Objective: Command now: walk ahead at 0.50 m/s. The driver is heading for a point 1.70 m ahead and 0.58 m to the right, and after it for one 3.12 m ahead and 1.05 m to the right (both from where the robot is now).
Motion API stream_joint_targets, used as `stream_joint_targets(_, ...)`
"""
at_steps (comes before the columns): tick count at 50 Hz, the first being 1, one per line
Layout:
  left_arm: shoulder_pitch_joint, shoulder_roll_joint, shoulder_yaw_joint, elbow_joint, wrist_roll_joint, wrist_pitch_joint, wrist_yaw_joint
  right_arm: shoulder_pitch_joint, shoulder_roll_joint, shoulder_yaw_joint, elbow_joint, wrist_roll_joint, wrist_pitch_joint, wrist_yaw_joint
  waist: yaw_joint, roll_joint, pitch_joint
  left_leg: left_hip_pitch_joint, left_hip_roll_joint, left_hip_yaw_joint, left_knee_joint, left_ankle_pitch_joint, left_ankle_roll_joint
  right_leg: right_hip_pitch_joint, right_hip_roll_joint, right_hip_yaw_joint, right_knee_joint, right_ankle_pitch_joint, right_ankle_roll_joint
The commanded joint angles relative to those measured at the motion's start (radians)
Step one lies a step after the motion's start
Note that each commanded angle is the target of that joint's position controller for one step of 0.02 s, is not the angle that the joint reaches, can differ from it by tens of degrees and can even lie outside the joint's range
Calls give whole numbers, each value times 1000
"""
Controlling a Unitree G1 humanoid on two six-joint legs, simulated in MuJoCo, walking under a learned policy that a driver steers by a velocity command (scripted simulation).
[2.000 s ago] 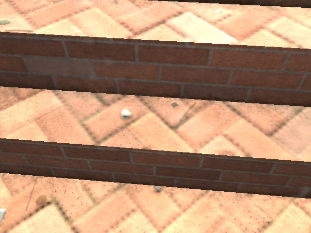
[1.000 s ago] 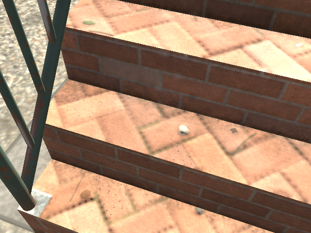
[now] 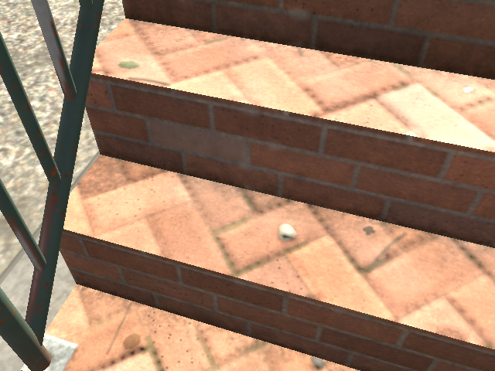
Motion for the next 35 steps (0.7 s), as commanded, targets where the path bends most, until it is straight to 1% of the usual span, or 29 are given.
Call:
stream_joint_targets(1, -52, 95, 15, -48, -2, -13, 2, -41, -86, -12, -43, 1, -12, -2, -1, 1, -43, -48, 160, -115, -40, 174, -14, 54, -141, 123, -23, 134, -11)
stream_joint_targets(16, -53, 108, 7, -25, -3, -14, 2, -38, -99, -7, -20, 2, -16, 0, -1, 2, -42, -42, 163, -122, -51, 192, -11, 54, -146, 123, -30, 137, -7)
stream_joint_targets(21, -55, 112, 5, -22, -4, -14, 2, -39, -105, -5, -17, 2, -16, 1, -1, 3, -46, -36, 165, -124, -50, 211, -10, 55, -147, 122, -30, 143, -5)
stream_joint_targets(23, -44, 116, 5, -17, -8, -12, 1, -34, -106, -4, -15, 2, -16, 1, 0, 4, -44, -29, 165, -126, -49, 228, -10, 53, -147, 119, -30, 146, -3)
stream_joint_targets(35, -44, 124, 1, -16, -8, -10, 1, -35, -120, 1, -17, 2, -15, 2, -1, 4, -50, -13, 167, -130, -47, 268, -8, 54, -149, 115, -29, 153, 2)
Keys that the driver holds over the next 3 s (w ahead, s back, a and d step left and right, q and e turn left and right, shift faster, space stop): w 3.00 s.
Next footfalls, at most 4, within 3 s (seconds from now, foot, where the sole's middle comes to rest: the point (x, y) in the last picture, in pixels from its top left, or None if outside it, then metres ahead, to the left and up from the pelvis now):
none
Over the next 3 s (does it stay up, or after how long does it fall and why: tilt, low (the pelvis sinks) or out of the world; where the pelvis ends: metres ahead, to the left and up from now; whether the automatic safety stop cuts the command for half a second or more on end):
stays up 0.01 0.02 0.00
